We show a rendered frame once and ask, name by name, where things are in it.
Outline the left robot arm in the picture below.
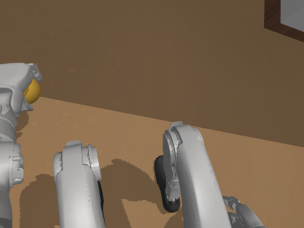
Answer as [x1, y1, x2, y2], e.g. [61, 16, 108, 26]
[0, 85, 24, 228]

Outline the left robot foot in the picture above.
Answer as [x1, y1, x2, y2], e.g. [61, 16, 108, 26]
[98, 181, 105, 221]

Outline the ball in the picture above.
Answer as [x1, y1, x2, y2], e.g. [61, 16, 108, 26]
[23, 78, 41, 104]

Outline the left robot hand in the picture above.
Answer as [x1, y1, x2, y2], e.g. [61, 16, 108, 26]
[0, 63, 42, 111]

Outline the right robot foot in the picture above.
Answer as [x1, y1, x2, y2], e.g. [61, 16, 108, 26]
[154, 155, 180, 213]

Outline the right robot hand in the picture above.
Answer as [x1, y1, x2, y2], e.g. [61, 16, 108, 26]
[222, 196, 264, 228]

